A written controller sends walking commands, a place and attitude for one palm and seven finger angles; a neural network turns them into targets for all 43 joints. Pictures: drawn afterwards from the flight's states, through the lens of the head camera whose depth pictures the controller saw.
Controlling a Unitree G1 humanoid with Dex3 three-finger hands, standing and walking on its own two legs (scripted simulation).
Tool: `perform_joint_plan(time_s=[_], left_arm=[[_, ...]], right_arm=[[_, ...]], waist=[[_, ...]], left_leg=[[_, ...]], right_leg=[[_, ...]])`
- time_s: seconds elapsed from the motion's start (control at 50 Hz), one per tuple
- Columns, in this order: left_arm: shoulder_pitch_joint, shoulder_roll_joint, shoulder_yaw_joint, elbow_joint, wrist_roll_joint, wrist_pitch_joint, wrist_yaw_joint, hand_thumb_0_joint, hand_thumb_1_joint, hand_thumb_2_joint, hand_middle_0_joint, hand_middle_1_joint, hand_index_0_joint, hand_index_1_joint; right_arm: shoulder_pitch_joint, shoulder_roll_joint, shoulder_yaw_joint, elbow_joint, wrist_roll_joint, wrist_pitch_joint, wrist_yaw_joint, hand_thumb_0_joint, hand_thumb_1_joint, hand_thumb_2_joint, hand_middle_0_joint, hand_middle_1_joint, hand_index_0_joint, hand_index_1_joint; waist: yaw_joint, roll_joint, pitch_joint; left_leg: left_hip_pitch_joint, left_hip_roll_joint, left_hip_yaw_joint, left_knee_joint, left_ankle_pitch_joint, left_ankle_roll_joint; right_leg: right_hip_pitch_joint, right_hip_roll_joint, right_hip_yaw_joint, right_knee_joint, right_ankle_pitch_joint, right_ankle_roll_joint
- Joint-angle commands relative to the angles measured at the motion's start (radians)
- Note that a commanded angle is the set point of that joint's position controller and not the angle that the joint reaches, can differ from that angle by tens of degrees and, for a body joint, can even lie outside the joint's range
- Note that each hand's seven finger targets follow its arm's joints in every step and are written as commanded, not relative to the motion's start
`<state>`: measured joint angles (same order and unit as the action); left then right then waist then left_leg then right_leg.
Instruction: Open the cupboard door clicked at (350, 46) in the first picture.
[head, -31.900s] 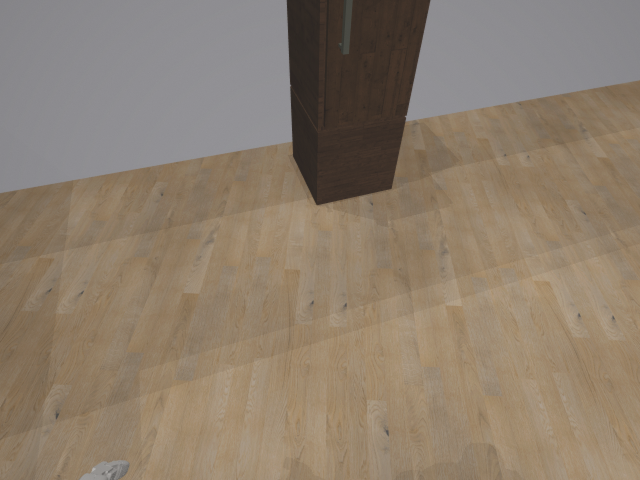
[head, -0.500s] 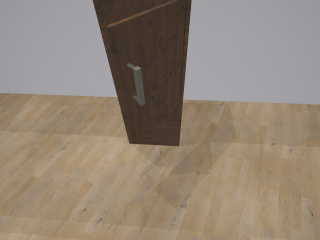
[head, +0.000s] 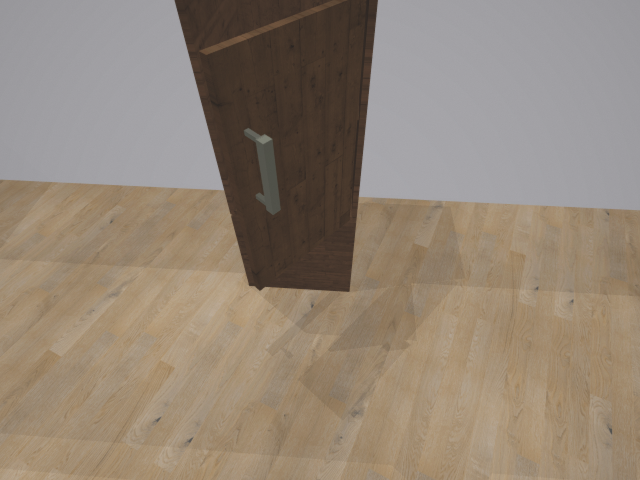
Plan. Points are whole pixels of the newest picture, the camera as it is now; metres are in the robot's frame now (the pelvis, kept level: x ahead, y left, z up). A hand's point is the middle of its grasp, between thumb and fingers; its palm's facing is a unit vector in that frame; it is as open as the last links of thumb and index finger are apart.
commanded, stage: look to check the result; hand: left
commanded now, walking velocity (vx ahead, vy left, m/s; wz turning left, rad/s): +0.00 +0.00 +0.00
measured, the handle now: (262, 172) +0.61 +0.14 +0.02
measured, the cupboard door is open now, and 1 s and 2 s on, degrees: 50 50 50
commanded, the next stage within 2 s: walk to a spot facing it in 0.32 s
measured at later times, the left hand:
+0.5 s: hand out of the picture +0.08 +0.23 -0.16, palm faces -0.03 -0.95 -0.31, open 7.4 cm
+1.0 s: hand out of the picture +0.10 +0.17 -0.18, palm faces -0.19 -0.94 -0.29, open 7.3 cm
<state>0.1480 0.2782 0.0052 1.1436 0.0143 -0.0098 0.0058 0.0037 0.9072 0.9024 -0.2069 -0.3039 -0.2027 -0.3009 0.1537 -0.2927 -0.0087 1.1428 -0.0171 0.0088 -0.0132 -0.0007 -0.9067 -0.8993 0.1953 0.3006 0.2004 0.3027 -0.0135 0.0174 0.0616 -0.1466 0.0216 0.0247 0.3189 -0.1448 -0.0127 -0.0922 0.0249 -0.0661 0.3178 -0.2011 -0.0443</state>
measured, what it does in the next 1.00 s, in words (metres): lifts its left foot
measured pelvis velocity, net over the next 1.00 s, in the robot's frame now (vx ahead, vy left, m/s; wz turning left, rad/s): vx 0.00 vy -0.02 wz -0.23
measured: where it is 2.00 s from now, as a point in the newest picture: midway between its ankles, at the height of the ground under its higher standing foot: outside the picture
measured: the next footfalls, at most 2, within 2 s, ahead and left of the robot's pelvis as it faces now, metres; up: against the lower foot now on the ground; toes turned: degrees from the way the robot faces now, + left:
left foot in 1.26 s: +0.13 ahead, +0.08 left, +0.00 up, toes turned -33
right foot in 1.46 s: +0.00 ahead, -0.16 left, +0.00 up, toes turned -27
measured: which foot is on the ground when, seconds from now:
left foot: down 0.00-0.88, up 0.90-1.00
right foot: down 0.00-1.00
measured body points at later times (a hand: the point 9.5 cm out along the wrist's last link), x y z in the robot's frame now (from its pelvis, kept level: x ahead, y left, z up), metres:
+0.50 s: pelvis +0.02 +0.00 +0.00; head +0.03 -0.01 +0.45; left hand +0.08 +0.28 -0.14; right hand +0.07 -0.28 -0.15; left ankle +0.02 +0.13 -0.75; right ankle -0.02 -0.09 -0.75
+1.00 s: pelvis +0.00 -0.02 -0.02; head +0.05 -0.06 +0.42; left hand +0.11 +0.22 -0.15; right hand -0.02 -0.28 -0.18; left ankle +0.00 +0.13 -0.69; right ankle -0.02 -0.10 -0.75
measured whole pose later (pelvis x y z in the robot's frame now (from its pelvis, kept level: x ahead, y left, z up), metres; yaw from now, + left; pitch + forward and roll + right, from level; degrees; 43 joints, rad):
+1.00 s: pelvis +0.00 -0.02 -0.02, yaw -13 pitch +0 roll +1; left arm 0.21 0.20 0.06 0.95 0.03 0.04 0.00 0.00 0.91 0.90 -0.21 -0.30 -0.20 -0.30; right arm 0.19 -0.24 -0.07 1.01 -0.01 0.07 -0.03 0.00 -0.91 -0.90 0.20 0.30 0.20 0.30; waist 0.01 0.04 0.12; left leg -0.43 0.06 0.04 1.04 -0.48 -0.04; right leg -0.30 0.06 0.04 0.63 -0.33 -0.06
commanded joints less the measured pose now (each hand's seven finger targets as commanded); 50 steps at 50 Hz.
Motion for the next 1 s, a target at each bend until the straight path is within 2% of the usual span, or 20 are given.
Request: perform_joint_plan(time_s=[0.0, 0.42, 0.46, 0.5, 0.52, 0.6, 0.64, 0.68, 0.72, 0.76, 0.78, 0.8, 0.82, 0.84, 0.86, 0.88, 0.9, 0.92, 0.94, 0.98], left_arm=[[-0.014, 0.189, 0.035, -0.044, -0.006, -0.022, 0.017, 0.000, 0.900, 0.900, -0.200, -0.300, -0.200, -0.300], [-0.018, 0.199, 0.038, -0.049, -0.006, -0.027, 0.021, 0.000, 0.900, 0.900, -0.200, -0.300, -0.200, -0.300], [-0.021, 0.199, 0.041, -0.056, -0.005, -0.022, 0.020, 0.000, 0.900, 0.900, -0.200, -0.300, -0.200, -0.300], [0.008, 0.124, 0.033, -0.058, -0.005, -0.001, 0.025, 0.000, 0.900, 0.900, -0.200, -0.300, -0.200, -0.300], [0.021, 0.116, 0.035, -0.063, -0.005, 0.008, 0.025, 0.000, 0.900, 0.900, -0.200, -0.300, -0.200, -0.300], [0.037, 0.138, 0.060, -0.117, 0.002, 0.035, 0.017, 0.000, 0.900, 0.900, -0.200, -0.300, -0.200, -0.300], [0.040, 0.134, 0.068, -0.148, 0.003, 0.042, 0.012, 0.000, 0.900, 0.900, -0.200, -0.300, -0.200, -0.300], [0.039, 0.117, 0.072, -0.174, 0.004, 0.047, 0.007, 0.000, 0.900, 0.900, -0.200, -0.300, -0.200, -0.300], [0.035, 0.097, 0.075, -0.203, 0.005, 0.052, -0.002, 0.000, 0.900, 0.900, -0.200, -0.300, -0.200, -0.300], [0.028, 0.068, 0.079, -0.227, 0.003, 0.062, -0.010, 0.000, 0.900, 0.900, -0.200, -0.300, -0.200, -0.300], [0.028, 0.060, 0.082, -0.236, 0.003, 0.067, -0.011, 0.000, 0.900, 0.900, -0.200, -0.300, -0.200, -0.300], [0.040, 0.053, 0.085, -0.241, 0.003, 0.064, -0.015, 0.000, 0.900, 0.900, -0.200, -0.300, -0.200, -0.300], [0.086, 0.046, 0.088, -0.233, 0.005, 0.059, -0.019, 0.000, 0.900, 0.900, -0.200, -0.300, -0.200, -0.300], [0.168, 0.062, 0.098, -0.214, 0.008, 0.054, -0.019, 0.000, 0.900, 0.900, -0.200, -0.300, -0.200, -0.300], [0.215, 0.159, 0.119, -0.205, 0.022, 0.040, -0.006, 0.000, 0.900, 0.900, -0.200, -0.300, -0.200, -0.300], [0.213, 0.221, 0.125, -0.212, 0.013, 0.039, 0.006, 0.000, 0.900, 0.900, -0.200, -0.300, -0.200, -0.300], [0.177, 0.219, 0.124, -0.230, 0.008, 0.043, 0.008, 0.000, 0.900, 0.900, -0.200, -0.300, -0.200, -0.300], [0.109, 0.169, 0.121, -0.248, 0.012, 0.043, 0.015, 0.000, 0.900, 0.900, -0.200, -0.300, -0.200, -0.300], [0.084, 0.142, 0.115, -0.256, 0.011, 0.037, 0.020, 0.000, 0.900, 0.900, -0.200, -0.300, -0.200, -0.300], [0.095, 0.121, 0.113, -0.256, 0.012, 0.026, 0.028, 0.000, 0.900, 0.900, -0.200, -0.300, -0.200, -0.300]], right_arm=[[-0.003, -0.148, -0.022, -0.046, -0.002, -0.015, -0.007, 0.000, -0.900, -0.900, 0.200, 0.300, 0.200, 0.300], [-0.014, -0.157, -0.024, -0.050, -0.001, -0.020, -0.009, 0.000, -0.900, -0.900, 0.200, 0.300, 0.200, 0.300], [-0.011, -0.162, -0.029, -0.054, -0.003, -0.018, -0.013, 0.000, -0.900, -0.900, 0.200, 0.300, 0.200, 0.300], [0.039, -0.076, -0.018, -0.048, -0.005, -0.004, -0.017, 0.000, -0.900, -0.900, 0.200, 0.300, 0.200, 0.300], [0.054, -0.067, -0.018, -0.049, -0.005, 0.003, -0.020, 0.000, -0.900, -0.900, 0.200, 0.300, 0.200, 0.300], [0.077, -0.087, -0.046, -0.103, -0.004, 0.017, -0.029, 0.000, -0.900, -0.900, 0.200, 0.300, 0.200, 0.300], [0.078, -0.095, -0.057, -0.130, -0.005, 0.018, -0.034, 0.000, -0.900, -0.900, 0.200, 0.300, 0.200, 0.300], [0.083, -0.103, -0.064, -0.148, -0.007, 0.017, -0.035, 0.000, -0.900, -0.900, 0.200, 0.300, 0.200, 0.300], [0.097, -0.123, -0.074, -0.164, -0.012, 0.012, -0.038, 0.000, -0.900, -0.900, 0.200, 0.300, 0.200, 0.300], [0.094, -0.138, -0.080, -0.177, -0.018, 0.002, -0.038, 0.000, -0.900, -0.900, 0.200, 0.300, 0.200, 0.300], [0.082, -0.135, -0.080, -0.187, -0.019, -0.001, -0.038, 0.000, -0.900, -0.900, 0.200, 0.300, 0.200, 0.300], [0.061, -0.130, -0.081, -0.197, -0.022, -0.005, -0.038, 0.000, -0.900, -0.900, 0.200, 0.300, 0.200, 0.300], [0.037, -0.131, -0.081, -0.205, -0.023, -0.005, -0.038, 0.000, -0.900, -0.900, 0.200, 0.300, 0.200, 0.300], [-0.008, -0.130, -0.082, -0.221, -0.016, 0.001, -0.038, 0.000, -0.900, -0.900, 0.200, 0.300, 0.200, 0.300], [-0.015, -0.067, -0.079, -0.247, -0.001, 0.012, -0.035, 0.000, -0.900, -0.900, 0.200, 0.300, 0.200, 0.300], [-0.033, -0.048, -0.076, -0.278, 0.005, 0.021, -0.024, 0.000, -0.900, -0.900, 0.200, 0.300, 0.200, 0.300], [-0.007, -0.048, -0.080, -0.265, 0.007, 0.027, -0.020, 0.000, -0.900, -0.900, 0.200, 0.300, 0.200, 0.300], [-0.031, -0.040, -0.083, -0.257, 0.003, 0.028, -0.022, 0.000, -0.900, -0.900, 0.200, 0.300, 0.200, 0.300], [-0.028, -0.034, -0.080, -0.260, 0.000, 0.025, -0.021, 0.000, -0.900, -0.900, 0.200, 0.300, 0.200, 0.300], [-0.015, -0.010, -0.071, -0.260, 0.004, 0.016, -0.022, 0.000, -0.900, -0.900, 0.200, 0.300, 0.200, 0.300]], waist=[[0.005, -0.008, -0.065], [0.007, -0.017, -0.082], [0.003, -0.023, -0.079], [-0.003, -0.016, -0.076], [-0.003, -0.013, -0.069], [-0.006, -0.043, -0.062], [-0.005, -0.017, -0.067], [-0.003, 0.025, -0.057], [-0.003, 0.098, -0.060], [0.007, 0.205, -0.058], [0.012, 0.207, -0.060], [0.029, 0.170, -0.072], [0.058, 0.128, -0.088], [0.104, 0.043, -0.078], [0.107, -0.299, -0.077], [0.112, -0.356, -0.044], [0.082, -0.199, -0.035], [0.050, -0.171, -0.001], [0.035, -0.168, -0.009], [0.026, -0.144, -0.104]], left_leg=[[0.054, 0.097, -0.094, -0.028, 0.118, 0.035], [0.075, 0.103, -0.089, -0.032, 0.179, 0.034], [0.092, 0.111, -0.068, -0.012, 0.181, 0.031], [0.078, 0.115, -0.031, 0.027, 0.171, 0.017], [0.066, 0.116, -0.016, 0.046, 0.147, 0.012], [0.031, 0.127, 0.023, 0.114, 0.083, 0.018], [0.029, 0.143, 0.025, 0.131, 0.071, 0.026], [0.026, 0.179, -0.003, 0.110, 0.035, 0.045], [0.025, 0.264, -0.074, 0.048, 0.032, 0.092], [0.001, 0.382, -0.148, -0.026, 0.124, 0.176], [-0.006, 0.411, -0.143, -0.021, 0.142, 0.196], [-0.033, 0.403, -0.111, 0.018, 0.213, 0.186], [-0.080, 0.366, -0.042, 0.092, 0.232, 0.147], [-0.164, 0.287, 0.031, 0.237, 0.139, 0.083], [-0.306, 0.089, 0.145, 0.496, -0.183, -0.014], [-0.387, 0.004, 0.074, 0.727, -0.481, -0.033], [-0.393, 0.031, -0.019, 0.823, -0.454, -0.026], [-0.434, 0.042, -0.052, 0.865, -0.375, -0.026], [-0.440, 0.052, -0.062, 0.859, -0.330, -0.033], [-0.394, 0.047, -0.051, 0.755, -0.319, -0.042]], right_leg=[[-0.031, -0.155, 0.127, -0.076, 0.130, -0.008], [0.002, -0.158, 0.124, -0.064, 0.238, -0.004], [-0.019, -0.155, 0.140, -0.055, 0.278, -0.006], [-0.038, -0.154, 0.156, -0.021, 0.318, 0.001], [-0.050, -0.150, 0.169, -0.002, 0.315, 0.000], [-0.104, -0.135, 0.210, 0.077, 0.322, -0.017], [-0.143, -0.122, 0.229, 0.117, 0.314, -0.019], [-0.199, -0.085, 0.221, 0.173, 0.238, -0.010], [-0.258, -0.038, 0.175, 0.312, 0.123, 0.004], [-0.304, -0.010, 0.093, 0.536, -0.275, 0.023], [-0.312, -0.034, 0.107, 0.596, -0.343, 0.020], [-0.269, -0.054, 0.111, 0.553, -0.333, 0.015], [-0.171, -0.059, 0.093, 0.446, -0.261, 0.014], [-0.066, -0.063, 0.109, 0.261, -0.071, 0.012], [-0.011, -0.234, 0.427, 0.014, 0.173, -0.040], [-0.061, -0.381, 0.608, -0.057, 0.345, -0.138], [-0.119, -0.361, 0.609, -0.048, 0.115, -0.207], [-0.142, -0.298, 0.588, -0.026, 0.099, -0.196], [-0.130, -0.277, 0.544, -0.003, 0.183, -0.187], [-0.033, -0.245, 0.488, 0.059, 0.405, -0.176]])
